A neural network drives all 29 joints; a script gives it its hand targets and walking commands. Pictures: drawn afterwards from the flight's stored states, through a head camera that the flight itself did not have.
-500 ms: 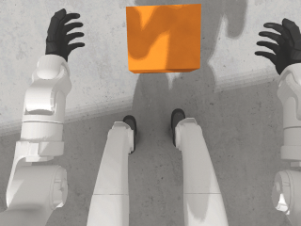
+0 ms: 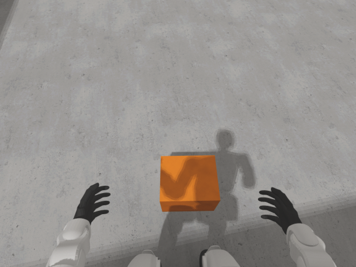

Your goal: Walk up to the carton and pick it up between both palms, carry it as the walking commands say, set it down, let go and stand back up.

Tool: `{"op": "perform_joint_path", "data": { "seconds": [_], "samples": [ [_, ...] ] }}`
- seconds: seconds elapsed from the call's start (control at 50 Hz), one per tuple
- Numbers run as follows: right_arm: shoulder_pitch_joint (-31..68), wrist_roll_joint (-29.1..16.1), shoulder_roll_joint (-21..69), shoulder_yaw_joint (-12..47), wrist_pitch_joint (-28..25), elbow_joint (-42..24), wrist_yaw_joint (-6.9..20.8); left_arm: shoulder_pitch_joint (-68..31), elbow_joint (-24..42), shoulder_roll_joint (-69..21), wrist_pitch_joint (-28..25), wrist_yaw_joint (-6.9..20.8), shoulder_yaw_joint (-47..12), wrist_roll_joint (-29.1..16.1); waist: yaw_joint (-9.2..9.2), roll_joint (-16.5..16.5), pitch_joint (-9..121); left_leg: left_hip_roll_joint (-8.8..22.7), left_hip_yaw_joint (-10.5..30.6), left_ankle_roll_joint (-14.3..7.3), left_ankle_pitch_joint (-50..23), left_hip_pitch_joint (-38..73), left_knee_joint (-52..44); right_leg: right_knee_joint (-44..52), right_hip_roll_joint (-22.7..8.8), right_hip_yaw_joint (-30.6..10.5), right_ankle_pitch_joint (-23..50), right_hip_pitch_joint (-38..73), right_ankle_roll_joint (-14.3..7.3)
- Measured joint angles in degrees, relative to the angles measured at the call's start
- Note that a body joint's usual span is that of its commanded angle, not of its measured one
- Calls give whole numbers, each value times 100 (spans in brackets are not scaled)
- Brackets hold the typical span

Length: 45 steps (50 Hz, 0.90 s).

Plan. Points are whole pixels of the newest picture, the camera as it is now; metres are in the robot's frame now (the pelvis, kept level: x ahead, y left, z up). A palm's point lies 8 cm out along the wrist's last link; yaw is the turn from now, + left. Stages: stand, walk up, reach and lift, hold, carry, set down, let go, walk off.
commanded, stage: let go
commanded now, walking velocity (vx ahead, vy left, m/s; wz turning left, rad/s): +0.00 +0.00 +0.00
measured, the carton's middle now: (187, 184) +0.51 -0.06 -0.64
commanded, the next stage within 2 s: stand in 0.62 s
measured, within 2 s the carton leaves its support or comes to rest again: neither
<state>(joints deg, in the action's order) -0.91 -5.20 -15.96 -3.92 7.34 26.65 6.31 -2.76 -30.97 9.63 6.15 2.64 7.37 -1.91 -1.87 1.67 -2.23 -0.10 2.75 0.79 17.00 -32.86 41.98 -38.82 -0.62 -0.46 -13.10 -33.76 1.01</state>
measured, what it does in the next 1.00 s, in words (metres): shifts its weight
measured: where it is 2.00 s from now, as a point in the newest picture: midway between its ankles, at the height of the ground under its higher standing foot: outside the picture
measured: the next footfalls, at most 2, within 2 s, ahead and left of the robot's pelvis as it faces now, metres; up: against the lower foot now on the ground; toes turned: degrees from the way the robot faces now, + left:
none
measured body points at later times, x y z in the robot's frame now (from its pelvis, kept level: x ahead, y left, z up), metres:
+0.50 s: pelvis +0.05 +0.01 +0.02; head +0.08 +0.01 +0.47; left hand +0.23 +0.24 -0.05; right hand +0.22 -0.24 -0.06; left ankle +0.04 +0.12 -0.71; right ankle +0.07 -0.14 -0.71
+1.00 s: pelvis +0.05 -0.01 +0.02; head +0.00 -0.01 +0.47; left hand +0.21 +0.28 -0.05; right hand +0.23 -0.26 -0.04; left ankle +0.04 +0.12 -0.71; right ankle +0.07 -0.14 -0.71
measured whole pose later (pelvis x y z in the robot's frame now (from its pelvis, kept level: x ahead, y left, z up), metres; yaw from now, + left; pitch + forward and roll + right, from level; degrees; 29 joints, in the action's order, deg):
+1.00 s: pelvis +0.05 -0.01 +0.02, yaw +0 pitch -2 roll +0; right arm -12.7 -2.3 -14.9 -1.9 1.4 29.9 1.4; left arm 12.6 -40.1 17.9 0.1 0.9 4.5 -0.9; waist -1.9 1.4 5.3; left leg 0.1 2.7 0.7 17.6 -11.6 30.9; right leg -30.1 -0.8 -0.3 -14.8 -13.6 1.4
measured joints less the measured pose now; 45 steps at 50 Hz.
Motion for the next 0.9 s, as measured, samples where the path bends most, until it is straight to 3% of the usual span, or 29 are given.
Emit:
{"op": "perform_joint_path", "data": {
  "seconds": [0.2,0.5,0.62,0.74,0.9],
  "samples": [
    [-1051,54,134,204,-218,2,-3,1388,702,71,-142,54,-201,77,-1,-112,-200,3,-1,-55,29,1312,-701,773,-14,10,12,1354,15],
    [-1073,54,134,204,-157,4,-3,1525,758,172,87,138,-276,91,-1,-87,-191,13,-1,-61,33,1978,-1109,1179,-17,14,9,2019,57],
    [-1076,55,134,203,4,5,-89,1535,677,161,145,49,-277,92,-1,-82,-125,13,-1,-59,17,1998,-1111,1140,-17,13,6,2019,57],
    [-1119,188,134,202,-200,243,-397,1542,-200,480,-172,-116,-286,92,-3,-76,361,14,-1,-51,43,2063,-1110,1011,-17,13,-80,2023,57],
    [-1122,287,126,204,-520,282,-477,1540,-795,802,-530,-164,-290,102,-1,-34,753,16,-1,-15,62,2120,-1111,881,-17,12,-169,2019,51]
  ]
}}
